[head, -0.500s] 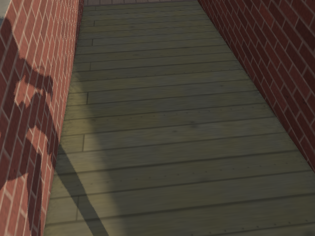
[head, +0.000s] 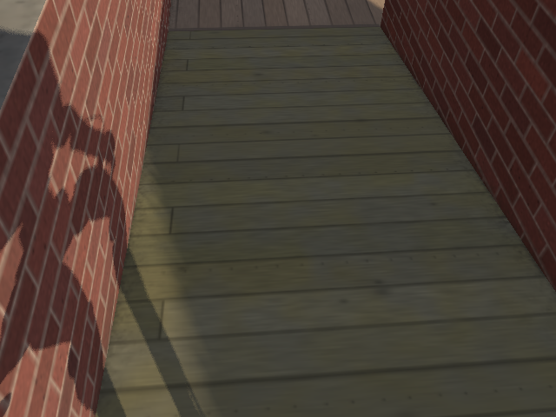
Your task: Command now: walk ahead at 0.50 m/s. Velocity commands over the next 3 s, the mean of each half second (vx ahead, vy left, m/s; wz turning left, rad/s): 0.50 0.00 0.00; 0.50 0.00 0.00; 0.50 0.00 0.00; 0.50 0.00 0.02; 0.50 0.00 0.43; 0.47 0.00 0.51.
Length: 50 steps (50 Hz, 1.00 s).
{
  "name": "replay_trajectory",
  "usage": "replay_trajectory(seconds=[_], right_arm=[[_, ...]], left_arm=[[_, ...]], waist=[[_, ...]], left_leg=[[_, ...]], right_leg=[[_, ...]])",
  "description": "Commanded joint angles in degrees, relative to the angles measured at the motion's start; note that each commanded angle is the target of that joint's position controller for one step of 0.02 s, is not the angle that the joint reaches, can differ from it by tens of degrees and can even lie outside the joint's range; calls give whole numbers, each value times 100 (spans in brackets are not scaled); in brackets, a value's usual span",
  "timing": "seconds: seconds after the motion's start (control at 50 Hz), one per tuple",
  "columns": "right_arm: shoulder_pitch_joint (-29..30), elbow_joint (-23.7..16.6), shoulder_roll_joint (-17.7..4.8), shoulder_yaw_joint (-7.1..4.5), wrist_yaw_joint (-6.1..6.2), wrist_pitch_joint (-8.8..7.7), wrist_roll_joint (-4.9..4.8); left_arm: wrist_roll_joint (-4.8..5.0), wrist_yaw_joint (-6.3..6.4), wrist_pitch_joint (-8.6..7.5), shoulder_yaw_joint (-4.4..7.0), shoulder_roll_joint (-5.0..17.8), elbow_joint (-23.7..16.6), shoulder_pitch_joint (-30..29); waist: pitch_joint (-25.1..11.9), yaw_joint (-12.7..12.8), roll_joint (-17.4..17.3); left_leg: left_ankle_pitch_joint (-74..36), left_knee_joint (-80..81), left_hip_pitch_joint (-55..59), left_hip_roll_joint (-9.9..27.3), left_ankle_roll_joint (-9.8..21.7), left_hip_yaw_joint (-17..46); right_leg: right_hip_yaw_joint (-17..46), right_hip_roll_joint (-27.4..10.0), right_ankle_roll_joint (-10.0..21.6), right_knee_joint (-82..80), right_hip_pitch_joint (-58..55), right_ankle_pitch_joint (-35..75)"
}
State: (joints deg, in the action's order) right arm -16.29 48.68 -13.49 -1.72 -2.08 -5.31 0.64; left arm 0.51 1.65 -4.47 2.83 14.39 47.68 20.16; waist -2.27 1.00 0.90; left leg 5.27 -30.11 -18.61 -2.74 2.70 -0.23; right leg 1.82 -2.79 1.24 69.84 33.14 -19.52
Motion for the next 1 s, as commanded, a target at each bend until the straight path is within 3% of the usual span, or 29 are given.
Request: replay_trajectory(seconds=[0.02,0.08,0.14,0.16,0.24,0.3,0.32,0.34,0.36,0.38,0.4,0.42,0.44,0.46,0.5,0.58,0.66,0.74,0.8,0.82,0.84,0.86,0.88,0.9,0.92,0.94,0.96,0.98,1.0], right_arm=[[-53,-299,-910,-244,74,-159,6],[-361,-80,-935,-285,181,-117,-94],[-735,147,-752,-243,233,-67,-225],[-797,204,-841,-263,237,-51,-236],[-1086,343,-971,-299,256,54,-255],[-1021,374,-1138,-365,255,114,-243],[-981,403,-1078,-347,258,121,-235],[-904,319,-935,-285,238,78,-159],[-783,124,-622,-168,249,-19,-41],[-1845,232,-327,-76,178,-177,52],[-1874,64,-617,-55,128,-252,-217],[-887,-42,-865,-147,187,-195,-370],[-272,-175,-968,-191,251,-109,-309],[-232,-122,-875,-209,312,-4,-171],[-434,-71,-587,-206,332,100,-32],[184,-292,-472,-222,268,-26,4],[954,-445,-289,-161,108,-145,-26],[1647,-715,-348,-132,-52,-150,-47],[1869,-815,-488,-123,-134,-202,-65],[1702,-768,-514,-128,-124,-209,-94],[1220,-586,-623,-177,-106,-229,-79],[384,-307,-861,-267,-89,-254,-3],[-701,-123,-1173,-311,-51,-258,140],[-787,-206,-1246,-273,-11,-113,30],[-1312,16,-1437,-404,-13,38,-290],[-1005,-115,-1135,-344,55,111,-229],[-386,-262,-1009,-268,74,100,-104],[79,-378,-850,-189,53,48,-17],[409,-407,-781,-178,38,13,-1]], left_arm=[[-90,67,-76,154,435,-466,-59],[-45,-20,-155,125,265,-630,-538],[0,-145,-179,94,154,-798,-1064],[31,-181,-178,66,104,-879,-1236],[18,-342,-220,34,268,-1213,-2045],[20,-382,-273,54,378,-1183,-1842],[1,-367,-307,112,493,-982,-1344],[-78,-335,-325,224,793,-686,-426],[-177,-302,-292,278,1152,-531,695],[-96,-314,-142,199,1249,-628,535],[182,-367,-12,380,1481,-414,952],[155,-324,31,311,1077,-487,725],[68,-325,16,200,860,-633,68],[-54,-365,-51,116,708,-736,-382],[-58,-392,-118,136,622,-690,-682],[-19,-207,-147,246,744,-343,-127],[83,-82,-95,255,699,-67,192],[116,-56,-41,231,617,212,594],[90,-34,18,244,694,286,842],[77,-43,39,269,791,303,782],[80,-70,49,245,752,281,642],[48,-108,23,202,656,223,523],[-5,-121,-73,125,465,49,457],[-8,-175,-214,66,253,234,1474],[208,-212,-288,65,595,14,1392],[340,-152,-242,148,839,-123,552],[278,-72,-143,159,852,-262,-70],[128,12,-29,197,789,-236,-198],[22,50,40,201,636,-196,-51]], waist=[[231,7,-582],[164,-77,-473],[211,-255,-479],[282,-298,-611],[606,-562,-341],[528,-375,-417],[313,-142,-212],[-315,202,64],[-1243,585,742],[-1719,-64,1903],[-2289,281,1986],[-1237,454,797],[-409,303,59],[-74,47,-233],[235,-292,144],[167,-171,204],[299,98,278],[584,322,167],[603,371,138],[562,254,269],[350,-11,82],[-182,-367,-155],[-1046,-767,-750],[-1831,-405,-2067],[-2306,-707,-1972],[-1353,-798,-1206],[-452,-671,-499],[15,-408,-181],[326,-119,-227]], left_leg=[[-1866,1790,484,1563,1133,1673],[-2697,1740,613,1263,902,934],[-2145,1663,556,986,698,536],[-1669,1559,576,1077,722,621],[-972,867,1092,1487,800,1149],[-1480,239,1413,1544,670,1281],[-1790,-411,1296,1278,550,1099],[-1731,-1530,657,861,399,776],[358,-3633,-634,337,132,311],[3358,-5026,-1981,55,-59,496],[3157,-5402,-2966,159,-181,705],[2629,-5404,-3566,491,-209,502],[1939,-4911,-3348,721,-207,401],[1520,-4478,-2741,880,-258,484],[1174,-3483,-1977,1066,-297,570],[-357,-1851,-1939,982,-289,444],[-2496,-246,-972,587,-146,185],[-2307,306,-1295,581,42,318],[-1325,547,-1521,540,173,311],[-1080,600,-1178,542,233,300],[-1261,857,-497,443,331,161],[-2203,490,851,486,475,176],[-3924,-209,2658,1519,866,1141],[-5444,-660,4102,2679,1580,2553],[-1661,206,4460,2965,2114,3873],[331,828,3735,2605,1851,3728],[746,1183,2535,2359,1583,3301],[241,1406,1435,2170,1469,2979],[-218,1560,655,1904,1330,2552]], right_leg=[[279,-447,-41,-1107,667,918],[195,-353,-10,-2467,370,2299],[41,-61,65,-3468,-204,3525],[73,-33,85,-3671,-279,3693],[130,16,210,-4186,66,3095],[63,53,412,-4650,-385,2462],[-37,108,537,-4844,-1135,2682],[-4,-46,688,-4336,-2584,3789],[1066,-1120,1024,-3827,-4325,5336],[2342,-1935,1556,-3365,-5426,6874],[3744,-2355,2292,-4447,-5807,2727],[3639,-1980,2031,-5002,-5072,796],[3073,-1713,1729,-5302,-3872,807],[2676,-1520,1653,-5484,-2881,1543],[1837,-1100,1454,-5733,-1957,2331],[867,-782,1330,-5785,-2216,3793],[329,-386,1059,-5697,-1778,2868],[711,-674,1034,-4923,-2289,2024],[1085,-873,1005,-4228,-2901,2418],[1195,-900,976,-3921,-2812,2608],[1034,-639,888,-3319,-2720,3011],[751,-254,754,-2257,-2146,3158],[329,185,510,-272,-794,1418],[198,615,221,1438,570,-2143],[594,483,73,1707,1519,-1826],[349,141,23,1665,2023,-1265],[234,-93,9,1263,1979,-564],[285,-256,-52,818,1457,-145],[368,-383,-92,241,958,138]])
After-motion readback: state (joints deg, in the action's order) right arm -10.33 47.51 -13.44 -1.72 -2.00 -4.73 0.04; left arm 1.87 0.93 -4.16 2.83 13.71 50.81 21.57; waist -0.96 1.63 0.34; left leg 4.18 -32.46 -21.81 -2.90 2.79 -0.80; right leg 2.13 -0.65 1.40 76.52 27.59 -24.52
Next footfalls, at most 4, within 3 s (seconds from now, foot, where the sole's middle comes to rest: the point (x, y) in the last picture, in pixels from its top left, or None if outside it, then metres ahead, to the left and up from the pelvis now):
0.34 right None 0.32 -0.15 -0.82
0.86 left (262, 395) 0.60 0.06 -0.87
1.36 right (346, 315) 0.87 -0.18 -0.91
1.88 left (271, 250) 1.14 0.05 -0.96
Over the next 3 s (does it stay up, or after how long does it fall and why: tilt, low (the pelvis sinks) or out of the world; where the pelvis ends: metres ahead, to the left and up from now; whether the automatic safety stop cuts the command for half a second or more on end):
stays up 1.53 0.07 -0.25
